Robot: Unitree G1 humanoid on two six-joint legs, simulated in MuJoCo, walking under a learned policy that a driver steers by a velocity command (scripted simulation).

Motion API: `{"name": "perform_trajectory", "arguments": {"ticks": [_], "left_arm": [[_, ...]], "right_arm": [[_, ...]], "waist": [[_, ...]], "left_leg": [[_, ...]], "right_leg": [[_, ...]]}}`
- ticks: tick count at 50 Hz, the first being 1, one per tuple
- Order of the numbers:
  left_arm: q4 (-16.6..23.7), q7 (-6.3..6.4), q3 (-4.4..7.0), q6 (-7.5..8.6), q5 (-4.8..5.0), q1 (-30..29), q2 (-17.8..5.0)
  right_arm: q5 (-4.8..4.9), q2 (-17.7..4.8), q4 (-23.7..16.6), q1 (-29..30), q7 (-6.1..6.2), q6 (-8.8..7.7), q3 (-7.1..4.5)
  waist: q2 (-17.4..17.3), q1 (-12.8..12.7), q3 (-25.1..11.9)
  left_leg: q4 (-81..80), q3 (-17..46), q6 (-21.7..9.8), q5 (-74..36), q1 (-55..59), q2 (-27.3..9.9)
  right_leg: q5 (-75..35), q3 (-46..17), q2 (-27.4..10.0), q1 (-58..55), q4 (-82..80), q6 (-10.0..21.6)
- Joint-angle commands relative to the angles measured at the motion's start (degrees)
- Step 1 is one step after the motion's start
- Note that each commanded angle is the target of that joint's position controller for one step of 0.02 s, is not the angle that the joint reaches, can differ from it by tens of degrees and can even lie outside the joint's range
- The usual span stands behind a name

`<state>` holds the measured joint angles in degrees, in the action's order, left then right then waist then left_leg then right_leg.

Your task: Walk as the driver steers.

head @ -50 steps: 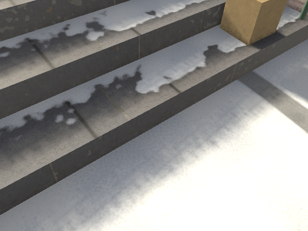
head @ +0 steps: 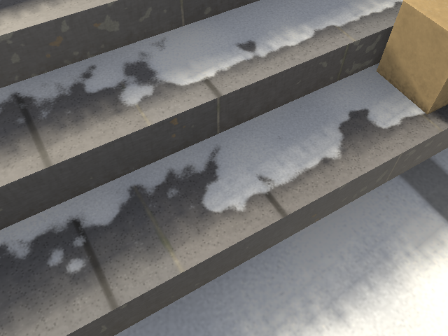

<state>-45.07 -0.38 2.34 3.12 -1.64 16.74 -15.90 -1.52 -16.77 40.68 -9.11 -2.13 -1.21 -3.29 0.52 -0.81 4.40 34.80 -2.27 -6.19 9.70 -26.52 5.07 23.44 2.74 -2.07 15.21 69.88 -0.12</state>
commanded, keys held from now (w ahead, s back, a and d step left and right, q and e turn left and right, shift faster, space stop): w+q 1.00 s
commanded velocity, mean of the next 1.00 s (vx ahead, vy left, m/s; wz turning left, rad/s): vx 0.50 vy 0.00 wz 0.58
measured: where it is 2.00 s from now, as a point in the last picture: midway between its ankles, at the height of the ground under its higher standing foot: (65, 167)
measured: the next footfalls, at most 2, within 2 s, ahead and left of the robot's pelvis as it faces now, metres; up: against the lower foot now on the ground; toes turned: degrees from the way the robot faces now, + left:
right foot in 0.38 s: +0.37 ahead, -0.12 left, +0.00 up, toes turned +14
left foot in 0.88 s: +0.42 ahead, +0.14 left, +0.00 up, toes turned +33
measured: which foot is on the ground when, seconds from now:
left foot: down 0.00-0.38, up 0.40-0.86, down 0.88-1.00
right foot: up 0.00-0.36, down 0.38-0.88, up 0.90-1.00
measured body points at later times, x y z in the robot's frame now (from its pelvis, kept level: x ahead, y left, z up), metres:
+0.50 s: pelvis +0.26 -0.04 +0.02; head +0.29 -0.05 +0.47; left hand +0.34 +0.25 -0.06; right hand +0.42 -0.30 -0.11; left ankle +0.15 +0.05 -0.65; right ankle +0.33 -0.13 -0.72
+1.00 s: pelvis +0.43 +0.07 +0.01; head +0.43 +0.10 +0.46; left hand +0.41 +0.35 -0.10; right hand +0.67 -0.08 -0.10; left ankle +0.38 +0.12 -0.72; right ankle +0.42 -0.08 -0.52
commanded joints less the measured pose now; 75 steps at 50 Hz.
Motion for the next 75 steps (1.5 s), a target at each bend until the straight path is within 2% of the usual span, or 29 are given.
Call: {"name": "perform_trajectory", "arguments": {"ticks": [1, 5, 14, 18, 20, 21, 22, 24, 29, 37, 42, 44, 45, 46, 47, 50, 54, 56, 59, 61, 63, 64, 65, 66, 67, 68, 69, 71, 75], "left_arm": [[7.3, -0.21, 0.59, 1.38, -0.85, -3.2, -6.2], [6.2, -0.38, -0.21, -1.16, -1.75, 0.1, -4.7], [10.4, -0.49, -0.88, 0.06, -0.25, -14.0, -4.5], [7.8, 0.96, 0.37, 1.80, -0.65, -3.8, -7.6], [7.7, 2.14, 2.52, 1.90, -2.63, 4.8, -17.2], [6.6, 1.84, 3.00, 0.73, -1.65, 3.4, -15.8], [7.6, 1.35, 1.73, 0.42, -1.26, 0.8, -10.3], [7.4, 1.14, 0.31, 0.57, -1.09, -2.9, -5.6], [5.1, 0.37, 0.85, 2.34, -0.56, -0.1, -6.1], [3.0, 0.90, 1.27, 1.57, -0.94, 1.5, -6.8], [3.5, 0.45, 1.75, 0.76, 0.74, -1.7, -9.8], [6.1, -0.62, 1.62, -0.55, 2.55, -8.6, -8.9], [6.8, -0.23, -0.05, -0.61, 0.82, -8.9, -0.7], [11.3, 0.37, -0.63, -0.18, 0.03, -2.9, -0.4], [11.7, 1.02, -0.88, -0.14, -0.26, -6.1, -1.1], [13.7, 0.16, -2.07, -0.79, -2.52, -10.0, 1.5], [21.7, 1.55, -4.79, -2.60, -1.84, -21.6, 8.8], [25.8, 1.53, -6.28, -2.16, -2.45, -28.1, 9.6], [29.8, 1.48, -6.63, -3.38, -1.53, -31.3, 7.2], [22.7, 2.15, -5.24, -3.97, -1.31, -16.7, 6.0], [18.4, 2.86, -2.20, -4.02, 0.49, -0.3, 1.2], [16.6, 2.75, -0.53, -3.04, -0.36, 4.7, -1.8], [13.1, 3.06, 1.09, -2.40, -2.04, 7.3, -7.0], [14.7, -0.39, -0.98, -4.42, -3.65, 13.1, -5.0], [11.5, -4.71, -2.20, -4.15, -2.78, 2.5, -2.2], [7.5, -6.45, -2.19, -3.37, -1.27, -3.7, 1.5], [4.0, -6.61, -3.10, -1.78, -0.71, -7.9, 7.0], [-1.4, -4.48, -4.54, 1.82, -1.55, -13.6, 12.4], [-5.5, -2.96, -2.75, 4.66, -2.54, -7.5, 5.8]], "right_arm": [[1.37, -8.0, 0.7, -9.5, 1.28, -0.07, -2.75], [1.00, -8.5, 0.9, -7.7, 1.01, -1.47, -2.51], [0.29, -9.7, 3.0, -12.4, 1.10, -1.59, -3.48], [0.39, -9.6, 2.0, -9.0, 1.63, -1.74, -3.40], [2.50, -1.2, -1.6, -11.5, 1.66, -2.60, -0.82], [0.54, -5.1, -0.7, -13.4, 2.12, -1.54, -1.08], [-0.26, -6.9, 0.8, -11.8, 1.92, -0.74, -1.50], [-0.40, -5.5, 0.7, -7.4, 0.75, -0.25, -1.32], [-0.67, -3.1, -1.0, -3.0, -0.49, 0.84, -0.35], [-1.13, -0.9, -6.5, 8.8, -0.70, 2.16, 1.45], [-1.06, -1.5, -3.9, -3.0, 0.85, 1.49, 0.18], [-0.50, -4.4, 0.8, -17.5, 2.04, 0.22, -1.54], [-0.22, -11.2, 0.8, -13.5, 2.33, 0.21, -3.08], [0.12, -16.4, -2.2, -15.1, 2.43, 0.61, -4.54], [0.21, -14.3, -2.4, -12.8, 2.78, 0.83, -4.34], [0.35, -5.1, 0.8, -11.2, 3.15, -0.13, -0.95], [-1.26, -4.0, 7.7, -19.1, 2.30, -2.43, 0.03], [0.12, -2.5, 10.1, -19.4, 2.29, -2.46, 0.80], [1.20, -3.3, 10.5, -19.0, 5.14, -1.59, 0.91], [1.88, -6.4, 6.8, -13.5, 4.86, -1.72, -0.26], [2.74, -12.7, 5.4, -10.6, 4.00, -4.09, -3.70], [3.07, -12.3, 4.4, -8.5, 2.82, -5.74, -4.49], [2.72, -3.5, 1.1, -7.1, 0.55, -6.45, -3.00], [-2.72, -2.3, 5.9, -15.2, -7.72, -3.22, -3.07], [0.53, -3.0, 6.3, -15.1, -8.20, -2.20, -3.84], [0.90, -0.3, 7.4, -15.8, -6.51, -1.51, -1.80], [-0.64, 1.9, 7.9, -16.8, -4.80, -1.33, -0.26], [-1.97, 3.7, 6.0, -18.8, -2.36, -0.21, 2.22], [-0.61, 1.6, 2.1, -6.4, -3.29, 0.03, 2.34]], "waist": [[-0.1, 2.2, -6.5], [-1.7, -0.5, -6.8], [-4.6, 4.6, -3.8], [-3.0, -1.9, -7.0], [16.1, -3.9, -15.9], [14.4, -1.4, -15.0], [5.9, -1.0, -9.9], [5.0, -0.3, -4.6], [6.0, -0.3, -7.2], [4.0, -1.1, -3.2], [7.0, 4.9, -12.3], [-1.4, 13.7, -12.8], [-12.3, 8.2, -5.9], [-10.8, 5.6, -19.4], [-4.2, 5.4, -18.0], [-1.9, 0.7, -2.6], [-6.1, 1.9, -2.2], [-2.6, 0.8, 0.8], [-4.1, 2.2, -2.4], [-3.2, -3.6, -16.7], [-12.4, -10.7, -26.0], [-8.1, -13.8, -28.7], [13.8, -11.3, -27.6], [29.2, -15.9, -20.2], [14.9, -4.9, -3.6], [-1.9, -0.6, -0.7], [-8.7, 2.4, -5.5], [-5.1, 8.3, -10.1], [2.7, 4.3, -8.6]], "left_leg": [[-18.9, 26.3, -11.1, -7.7, 23.0, -16.7], [-21.3, 19.7, -11.3, -14.7, 13.8, -12.7], [-18.5, 21.0, -6.1, -9.8, 15.5, -9.9], [-5.0, 23.2, -1.3, -14.7, 12.9, -7.2], [20.5, 9.7, 3.0, 15.8, -5.5, 4.9], [28.0, 7.7, 3.0, 21.4, -10.8, 0.9], [30.8, 8.8, 2.9, 17.5, -10.8, -2.2], [28.9, 7.3, 4.0, 11.1, -9.1, -5.2], [31.5, 3.9, 5.9, 5.6, -10.0, -5.7], [26.5, 0.3, 4.0, 7.2, -12.6, -9.0], [8.0, -5.1, -0.2, 4.4, 11.8, -1.1], [-11.4, -3.4, -2.2, -11.7, 31.3, 0.2], [-9.4, 16.0, -3.2, -40.6, 36.0, -12.3], [-12.0, 33.2, -14.6, -58.3, 39.5, -25.6], [-14.9, 34.9, -18.1, -38.2, 36.3, -27.2], [-15.6, 26.5, -11.6, -11.7, 20.2, -16.7], [-18.6, 26.8, -9.3, 4.3, 19.3, -16.6], [-23.2, 23.1, -6.1, 9.5, 11.6, -11.8], [-36.6, 21.5, -9.8, -19.7, 6.0, -11.4], [-25.5, 10.8, -6.9, -77.2, 8.7, -8.6], [-4.9, 14.5, -5.3, -100.3, 24.3, -15.1], [10.2, 13.7, -5.0, -91.4, 21.5, -13.4], [33.0, 12.6, -2.2, -35.7, 3.2, -1.0], [72.9, 32.3, -3.6, -10.8, -21.7, 10.5], [86.7, 34.3, -5.2, -15.5, -37.6, 8.9], [87.6, 28.8, -6.2, -15.4, -38.8, 5.2], [83.6, 25.5, -7.0, -14.6, -38.6, 2.8], [76.7, 20.6, -5.3, -17.8, -37.0, -3.1], [69.1, 6.2, -0.7, -10.8, -30.7, -6.2]], "right_leg": [[-2.9, -6.2, -4.0, 21.2, -0.4, 0.1], [-3.9, -4.4, -3.8, 13.6, -9.5, -2.2], [-18.3, -3.6, -0.2, 11.2, -33.8, -3.3], [-14.9, -3.8, 1.6, -6.1, -44.4, -0.8], [-5.8, -32.9, -22.0, -26.2, -54.1, 7.3], [0.7, -42.2, -24.3, -22.8, -55.7, 10.5], [5.7, -35.9, -21.2, -17.8, -56.1, 9.8], [-7.8, -20.1, -15.1, -11.1, -57.7, 7.3], [-38.8, -5.6, -13.2, -12.6, -55.5, 8.6], [-31.8, 2.1, -15.8, -11.5, -56.2, 8.9], [-73.7, 9.8, -13.4, -11.2, -33.5, 5.5], [-45.1, 11.2, -7.4, 4.9, -3.6, 2.0], [0.3, 7.4, -0.8, 27.7, 20.6, -0.1], [-2.0, -0.9, 0.4, 30.6, 30.2, -1.5], [-4.6, -1.9, -0.8, 34.6, 35.3, -2.7], [-0.1, -1.6, -2.3, 46.7, 42.4, -1.0], [8.6, -1.3, 0.4, 66.9, 67.2, 3.4], [6.6, 0.8, -1.0, 63.3, 49.8, 4.2], [5.2, 6.1, 0.0, 38.7, 21.9, 2.0], [0.8, 8.8, 6.8, 10.5, 10.2, 2.9], [3.7, 0.0, 6.4, 3.0, -2.6, 5.3], [8.6, -5.0, 5.2, -5.3, -13.5, 7.4], [11.8, -32.1, -9.3, -11.8, -32.8, 14.0], [12.1, -67.0, -13.9, -4.5, -49.7, 26.3], [21.1, -60.9, -15.5, 4.8, -49.7, 22.8], [18.5, -49.5, -15.3, 10.7, -46.5, 22.3], [10.9, -40.5, -14.9, 9.2, -47.5, 21.6], [4.2, -24.5, -10.5, 13.3, -47.7, 15.0], [-6.8, -3.1, -3.1, 19.9, -52.0, 11.4]]}}
Keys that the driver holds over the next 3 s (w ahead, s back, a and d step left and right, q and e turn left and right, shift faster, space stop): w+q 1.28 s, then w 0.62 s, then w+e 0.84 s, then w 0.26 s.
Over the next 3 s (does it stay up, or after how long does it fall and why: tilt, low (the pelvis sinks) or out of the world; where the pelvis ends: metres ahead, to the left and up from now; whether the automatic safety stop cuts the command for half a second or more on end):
stays up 1.21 0.86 0.50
